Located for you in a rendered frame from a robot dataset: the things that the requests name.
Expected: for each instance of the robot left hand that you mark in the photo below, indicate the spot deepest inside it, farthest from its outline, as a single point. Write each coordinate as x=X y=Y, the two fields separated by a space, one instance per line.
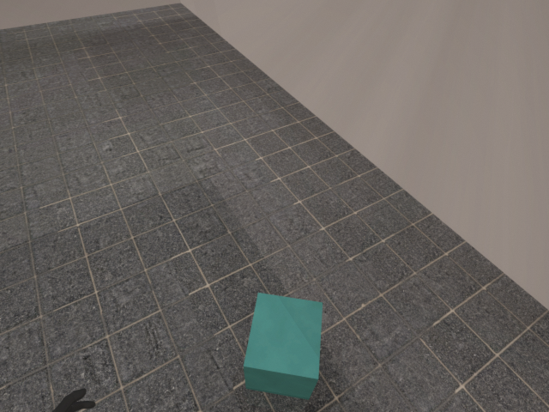
x=70 y=404

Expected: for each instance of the carton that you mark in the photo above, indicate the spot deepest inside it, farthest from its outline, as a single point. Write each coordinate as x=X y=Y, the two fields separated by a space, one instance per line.
x=283 y=351

